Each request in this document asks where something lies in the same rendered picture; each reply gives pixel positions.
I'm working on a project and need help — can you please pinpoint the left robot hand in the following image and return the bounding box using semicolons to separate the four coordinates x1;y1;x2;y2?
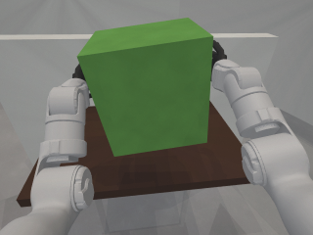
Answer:
72;64;92;98

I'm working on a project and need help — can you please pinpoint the right robot forearm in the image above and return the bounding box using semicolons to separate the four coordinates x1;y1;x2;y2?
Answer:
211;59;310;173

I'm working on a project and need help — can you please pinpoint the right robot hand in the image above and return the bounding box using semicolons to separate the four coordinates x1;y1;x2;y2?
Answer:
210;40;227;81

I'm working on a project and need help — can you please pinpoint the robot left upper arm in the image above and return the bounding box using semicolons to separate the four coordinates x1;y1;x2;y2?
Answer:
0;164;95;235

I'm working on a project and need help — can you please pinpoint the left robot forearm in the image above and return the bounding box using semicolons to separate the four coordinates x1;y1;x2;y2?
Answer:
30;78;90;206

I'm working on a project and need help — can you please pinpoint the table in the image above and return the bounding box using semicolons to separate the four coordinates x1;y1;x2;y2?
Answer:
17;101;251;208

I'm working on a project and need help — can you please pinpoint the robot right upper arm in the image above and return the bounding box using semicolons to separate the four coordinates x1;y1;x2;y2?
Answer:
241;132;313;235

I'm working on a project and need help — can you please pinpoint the carton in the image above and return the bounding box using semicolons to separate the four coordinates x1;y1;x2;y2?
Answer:
77;18;213;157

